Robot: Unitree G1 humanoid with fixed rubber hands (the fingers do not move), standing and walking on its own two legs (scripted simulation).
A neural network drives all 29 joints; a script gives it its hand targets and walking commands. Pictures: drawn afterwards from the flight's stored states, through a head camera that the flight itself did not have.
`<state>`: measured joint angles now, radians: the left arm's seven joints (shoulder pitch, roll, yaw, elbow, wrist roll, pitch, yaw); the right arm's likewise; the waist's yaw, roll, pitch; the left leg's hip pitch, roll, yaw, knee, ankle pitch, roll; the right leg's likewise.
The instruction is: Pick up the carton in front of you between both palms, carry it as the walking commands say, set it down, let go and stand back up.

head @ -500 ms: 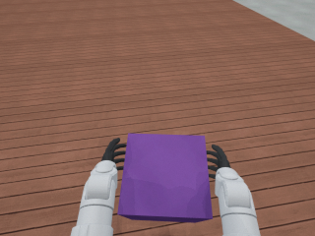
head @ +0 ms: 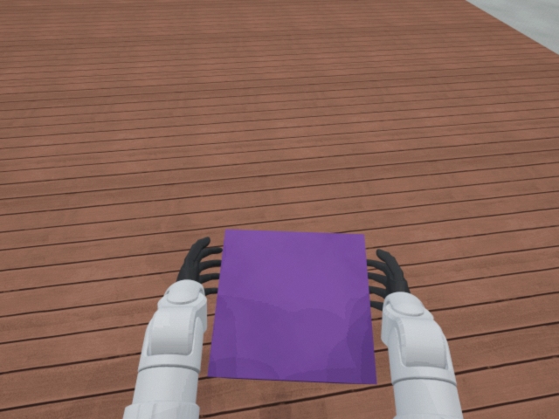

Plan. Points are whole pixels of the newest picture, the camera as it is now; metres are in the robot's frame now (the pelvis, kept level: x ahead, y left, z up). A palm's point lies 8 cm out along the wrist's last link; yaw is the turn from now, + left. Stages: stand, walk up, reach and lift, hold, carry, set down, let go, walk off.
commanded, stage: carry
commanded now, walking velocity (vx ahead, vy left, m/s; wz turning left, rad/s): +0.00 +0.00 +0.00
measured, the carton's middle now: (290, 314) +0.32 +0.00 -0.07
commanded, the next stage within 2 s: hold in 1.96 s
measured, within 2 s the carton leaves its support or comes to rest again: neither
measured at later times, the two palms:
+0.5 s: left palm (210, 292) +0.30 +0.12 +0.03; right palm (415, 309) +0.29 -0.17 +0.03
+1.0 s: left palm (205, 320) +0.25 +0.12 +0.04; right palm (429, 341) +0.24 -0.18 +0.03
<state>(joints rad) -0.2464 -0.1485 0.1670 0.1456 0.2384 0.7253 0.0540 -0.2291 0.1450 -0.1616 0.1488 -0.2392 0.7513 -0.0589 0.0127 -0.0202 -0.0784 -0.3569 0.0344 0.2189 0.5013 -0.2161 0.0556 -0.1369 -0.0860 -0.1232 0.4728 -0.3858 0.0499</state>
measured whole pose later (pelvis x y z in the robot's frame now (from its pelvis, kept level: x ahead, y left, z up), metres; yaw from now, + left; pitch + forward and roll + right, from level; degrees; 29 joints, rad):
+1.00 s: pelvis -0.05 -0.03 +0.00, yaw -1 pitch +1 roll +0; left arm -0.27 -0.15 0.21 0.23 0.27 0.72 0.04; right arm -0.25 0.15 -0.18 0.23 -0.26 0.75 -0.05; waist 0.00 0.00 -0.09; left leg -0.39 0.09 0.19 0.53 -0.16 0.02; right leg -0.19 -0.05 -0.17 0.55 -0.38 -0.01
